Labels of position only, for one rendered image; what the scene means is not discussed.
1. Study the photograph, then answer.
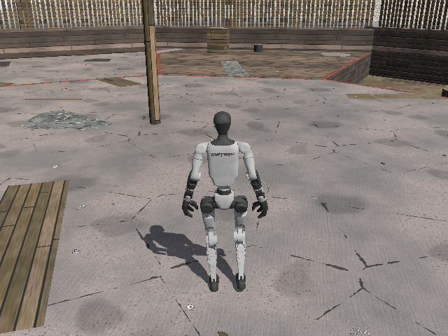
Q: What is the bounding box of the robot left hand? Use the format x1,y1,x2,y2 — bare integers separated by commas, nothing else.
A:
182,200,198,218

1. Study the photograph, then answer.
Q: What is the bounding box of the robot right forearm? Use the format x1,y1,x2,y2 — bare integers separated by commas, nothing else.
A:
251,170,266,202

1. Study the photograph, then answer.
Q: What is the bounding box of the humanoid robot head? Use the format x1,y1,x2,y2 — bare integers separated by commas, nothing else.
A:
211,111,235,146

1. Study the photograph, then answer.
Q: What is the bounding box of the robot left forearm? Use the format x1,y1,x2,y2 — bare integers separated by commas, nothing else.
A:
183,170,197,202

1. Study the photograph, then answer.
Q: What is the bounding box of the robot right hand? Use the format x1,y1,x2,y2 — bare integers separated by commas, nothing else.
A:
252,200,268,218

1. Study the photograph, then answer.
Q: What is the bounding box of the right robot upper arm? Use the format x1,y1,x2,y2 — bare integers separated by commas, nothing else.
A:
237,141,257,181

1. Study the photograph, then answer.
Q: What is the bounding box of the right robot foot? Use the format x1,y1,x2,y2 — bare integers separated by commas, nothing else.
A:
236,273,246,290

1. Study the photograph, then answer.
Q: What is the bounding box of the left robot upper arm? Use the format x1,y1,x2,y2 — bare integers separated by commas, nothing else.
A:
190,142,208,181

